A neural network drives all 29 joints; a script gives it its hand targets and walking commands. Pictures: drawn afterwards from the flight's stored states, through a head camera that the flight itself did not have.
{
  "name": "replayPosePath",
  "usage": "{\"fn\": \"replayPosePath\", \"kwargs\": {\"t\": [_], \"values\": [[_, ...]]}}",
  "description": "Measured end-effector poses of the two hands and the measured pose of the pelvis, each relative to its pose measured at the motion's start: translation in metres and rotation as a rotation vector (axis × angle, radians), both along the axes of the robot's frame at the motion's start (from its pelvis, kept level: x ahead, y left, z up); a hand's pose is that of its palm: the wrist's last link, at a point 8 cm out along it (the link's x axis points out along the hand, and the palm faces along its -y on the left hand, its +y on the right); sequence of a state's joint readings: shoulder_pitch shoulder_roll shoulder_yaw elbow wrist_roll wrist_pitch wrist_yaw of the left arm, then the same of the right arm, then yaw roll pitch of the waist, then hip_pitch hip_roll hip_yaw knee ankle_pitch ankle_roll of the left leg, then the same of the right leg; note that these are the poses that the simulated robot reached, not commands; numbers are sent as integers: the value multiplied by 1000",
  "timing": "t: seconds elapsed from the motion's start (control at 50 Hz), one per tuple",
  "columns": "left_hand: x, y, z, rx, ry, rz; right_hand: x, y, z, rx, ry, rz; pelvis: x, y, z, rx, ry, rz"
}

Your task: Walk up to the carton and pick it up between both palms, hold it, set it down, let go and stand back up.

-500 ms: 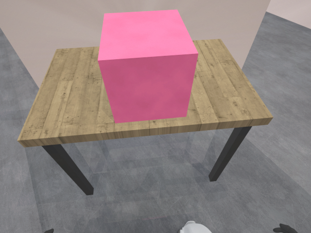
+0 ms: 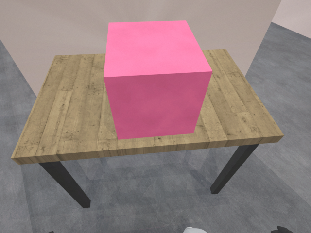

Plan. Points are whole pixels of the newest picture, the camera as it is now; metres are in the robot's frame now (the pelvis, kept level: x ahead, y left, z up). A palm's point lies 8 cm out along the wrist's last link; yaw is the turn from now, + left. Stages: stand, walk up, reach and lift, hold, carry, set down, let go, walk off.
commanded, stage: walk up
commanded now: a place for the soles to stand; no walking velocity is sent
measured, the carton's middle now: (152, 79) +0.57 +0.02 +0.07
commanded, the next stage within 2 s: none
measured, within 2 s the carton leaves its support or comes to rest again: neither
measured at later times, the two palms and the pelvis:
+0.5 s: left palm out of the picture +0.12 +0.32 -0.10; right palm out of the picture +0.10 -0.32 -0.07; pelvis +0.01 -0.01 +0.00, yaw +0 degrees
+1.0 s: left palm out of the picture +0.14 +0.35 -0.11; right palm (282, 228) +0.15 -0.29 -0.05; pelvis +0.06 +0.03 +0.00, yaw +0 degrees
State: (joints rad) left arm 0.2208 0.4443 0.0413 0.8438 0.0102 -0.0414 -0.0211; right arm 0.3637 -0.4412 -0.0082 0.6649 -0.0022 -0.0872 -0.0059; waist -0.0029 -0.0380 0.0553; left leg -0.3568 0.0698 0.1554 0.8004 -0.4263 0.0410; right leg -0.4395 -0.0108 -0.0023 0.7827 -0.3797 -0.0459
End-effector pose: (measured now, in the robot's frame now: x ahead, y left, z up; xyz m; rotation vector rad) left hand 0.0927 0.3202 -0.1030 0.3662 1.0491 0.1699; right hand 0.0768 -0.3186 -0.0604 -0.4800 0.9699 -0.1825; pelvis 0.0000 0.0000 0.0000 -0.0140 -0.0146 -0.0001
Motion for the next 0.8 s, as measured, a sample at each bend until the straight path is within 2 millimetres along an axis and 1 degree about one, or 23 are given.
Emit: {"fn": "replayPosePath", "kwargs": {"t": [0.08, 0.18, 0.32, 0.38, 0.46, 0.58, 0.62, 0.68, 0.74, 0.8], "values": [[6, -4, 2, 12, -8, 2, 5, -3, -4, 8, 6, -6, 5, -4, -1, 5, -1, 2], [7, 0, -1, 14, 4, 9, 11, 0, -6, 9, 3, -1, 8, -1, -3, 6, 1, 6], [21, -7, 2, 21, -2, 4, 19, -6, -9, 18, 5, 1, 16, -9, -2, 14, 12, 4], [21, -7, 3, 23, -5, 3, 23, -7, -9, 17, 3, 0, 16, -9, -2, 15, 12, 4], [20, -4, 1, 21, -6, 4, 24, -3, -8, 15, -8, 6, 15, -6, -3, 13, 9, 6], [28, -8, 3, 23, -14, -4, 26, -7, -9, 22, -9, 5, 17, -10, -3, 14, 12, 2], [25, -9, 3, 24, -18, -3, 28, -9, -10, 25, -8, 4, 20, -12, -4, 14, 8, 0], [13, -4, 2, 23, 4, 11, 38, -7, -6, 21, -25, 3, 27, -8, -3, 12, -17, 2], [0, 7, 2, 19, 31, 30, 50, 0, 2, 15, -41, 18, 35, 1, 0, 5, -35, 6], [-1, 21, -6, 7, 46, 43, 59, 10, 6, -7, -47, 36, 41, 15, -3, -11, -30, 10]]}}
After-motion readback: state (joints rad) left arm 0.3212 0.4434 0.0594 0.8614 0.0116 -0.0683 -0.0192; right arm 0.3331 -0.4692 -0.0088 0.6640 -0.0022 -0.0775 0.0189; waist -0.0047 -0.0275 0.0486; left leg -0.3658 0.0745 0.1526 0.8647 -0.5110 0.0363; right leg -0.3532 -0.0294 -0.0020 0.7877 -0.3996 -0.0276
